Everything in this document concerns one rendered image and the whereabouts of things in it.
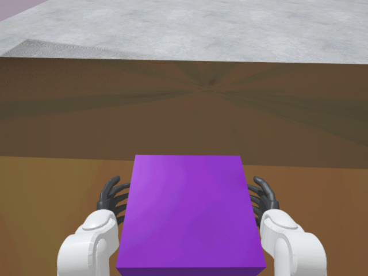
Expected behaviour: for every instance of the carton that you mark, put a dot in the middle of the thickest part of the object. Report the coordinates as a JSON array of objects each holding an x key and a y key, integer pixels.
[{"x": 189, "y": 215}]

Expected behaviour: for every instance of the right robot hand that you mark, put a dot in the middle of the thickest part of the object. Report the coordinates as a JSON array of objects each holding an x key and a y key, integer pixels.
[{"x": 266, "y": 201}]

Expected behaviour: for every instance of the robot right forearm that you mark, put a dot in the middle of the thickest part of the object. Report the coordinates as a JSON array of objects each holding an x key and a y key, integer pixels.
[{"x": 295, "y": 252}]

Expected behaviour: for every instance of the left robot hand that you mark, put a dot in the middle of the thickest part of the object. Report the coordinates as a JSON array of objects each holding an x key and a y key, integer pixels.
[{"x": 108, "y": 201}]

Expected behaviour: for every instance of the robot left forearm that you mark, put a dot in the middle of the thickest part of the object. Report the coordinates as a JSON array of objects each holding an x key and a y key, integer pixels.
[{"x": 87, "y": 252}]

